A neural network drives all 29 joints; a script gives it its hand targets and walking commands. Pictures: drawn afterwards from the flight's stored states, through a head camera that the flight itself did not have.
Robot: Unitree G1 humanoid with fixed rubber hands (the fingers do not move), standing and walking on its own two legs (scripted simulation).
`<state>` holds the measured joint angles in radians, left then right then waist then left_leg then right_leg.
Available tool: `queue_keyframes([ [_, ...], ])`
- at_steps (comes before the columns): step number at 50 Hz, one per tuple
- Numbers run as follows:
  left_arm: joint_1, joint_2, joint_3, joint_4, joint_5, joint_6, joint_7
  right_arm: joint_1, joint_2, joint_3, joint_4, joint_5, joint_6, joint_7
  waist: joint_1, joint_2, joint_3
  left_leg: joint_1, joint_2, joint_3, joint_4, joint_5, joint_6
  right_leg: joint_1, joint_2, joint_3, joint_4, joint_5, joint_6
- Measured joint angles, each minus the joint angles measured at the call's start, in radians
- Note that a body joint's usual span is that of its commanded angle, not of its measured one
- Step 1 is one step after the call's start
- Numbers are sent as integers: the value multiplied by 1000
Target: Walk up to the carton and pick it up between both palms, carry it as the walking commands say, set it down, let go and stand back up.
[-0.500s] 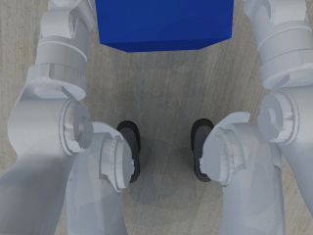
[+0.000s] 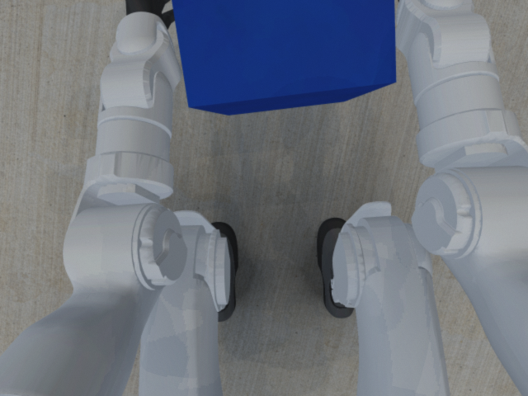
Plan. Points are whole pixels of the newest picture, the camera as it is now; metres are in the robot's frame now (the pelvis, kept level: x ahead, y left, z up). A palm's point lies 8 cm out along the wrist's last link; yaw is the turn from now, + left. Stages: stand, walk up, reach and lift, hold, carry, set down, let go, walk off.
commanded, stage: reach and lift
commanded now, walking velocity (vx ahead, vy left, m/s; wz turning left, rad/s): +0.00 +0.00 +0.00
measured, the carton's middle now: (279, 18) +0.56 -0.02 -0.19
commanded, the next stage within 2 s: none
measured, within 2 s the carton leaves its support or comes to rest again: neither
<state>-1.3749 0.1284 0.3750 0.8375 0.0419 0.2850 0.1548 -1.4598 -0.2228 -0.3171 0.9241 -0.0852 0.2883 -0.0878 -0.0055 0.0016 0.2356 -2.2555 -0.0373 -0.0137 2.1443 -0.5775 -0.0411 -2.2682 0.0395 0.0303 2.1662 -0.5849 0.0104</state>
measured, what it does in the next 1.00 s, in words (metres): rises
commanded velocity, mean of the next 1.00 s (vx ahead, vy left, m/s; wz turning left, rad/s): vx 0.00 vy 0.00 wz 0.00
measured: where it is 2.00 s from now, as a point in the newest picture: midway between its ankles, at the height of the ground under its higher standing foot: (278, 285)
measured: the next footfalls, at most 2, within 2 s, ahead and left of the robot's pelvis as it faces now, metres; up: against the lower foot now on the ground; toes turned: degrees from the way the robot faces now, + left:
none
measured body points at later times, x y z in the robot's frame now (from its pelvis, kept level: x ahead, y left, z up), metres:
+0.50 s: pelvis +0.00 +0.00 +0.04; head +0.34 -0.02 +0.34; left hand +0.56 +0.13 -0.07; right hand +0.57 -0.16 -0.07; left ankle +0.11 +0.13 -0.35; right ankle +0.10 -0.12 -0.35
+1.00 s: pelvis +0.00 +0.00 +0.09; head +0.31 -0.02 +0.42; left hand +0.53 +0.13 +0.00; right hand +0.54 -0.16 +0.01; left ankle +0.11 +0.13 -0.35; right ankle +0.10 -0.12 -0.35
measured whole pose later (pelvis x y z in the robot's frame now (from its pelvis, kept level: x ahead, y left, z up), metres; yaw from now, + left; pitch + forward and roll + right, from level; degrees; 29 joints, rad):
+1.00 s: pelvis +0.00 +0.00 +0.09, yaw -1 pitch +46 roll +2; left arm -1.17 -0.02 0.51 0.62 0.22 0.40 0.07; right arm -1.23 -0.06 -0.46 0.71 -0.24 0.39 -0.03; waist 0.01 0.00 -0.05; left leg -2.09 -0.04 -0.03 1.80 -0.51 -0.04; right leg -2.10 0.05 0.04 1.82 -0.51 0.01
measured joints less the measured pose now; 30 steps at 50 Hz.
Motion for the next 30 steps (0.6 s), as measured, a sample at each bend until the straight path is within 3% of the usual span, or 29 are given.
queue_keyframes([
  [9, 28, -29, 57, -59, 63, 35, -29, 38, 41, -45, -58, -60, 26, 13, 5, 3, -56, 18, 0, -1, -58, 1, -4, 15, 0, 2, -53, 1, -5],
  [30, 131, -92, 102, -154, 115, 74, -54, 150, 107, -92, -164, -104, 71, 32, 16, -2, -194, 74, -4, -7, -199, 28, -5, 66, 14, 13, -200, 38, 4],
])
